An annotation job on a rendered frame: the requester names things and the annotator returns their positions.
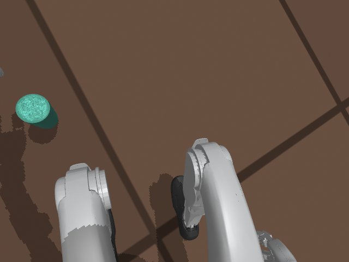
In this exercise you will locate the left robot foot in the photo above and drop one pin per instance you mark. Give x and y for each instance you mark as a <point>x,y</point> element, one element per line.
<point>113,234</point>

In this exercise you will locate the cup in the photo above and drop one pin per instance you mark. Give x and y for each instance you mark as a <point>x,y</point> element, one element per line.
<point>36,110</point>

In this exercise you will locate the right robot foot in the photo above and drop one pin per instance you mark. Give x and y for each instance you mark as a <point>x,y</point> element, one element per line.
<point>178,201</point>

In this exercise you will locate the right robot hand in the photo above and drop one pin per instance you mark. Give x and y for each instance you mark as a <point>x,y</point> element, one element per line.
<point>278,252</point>

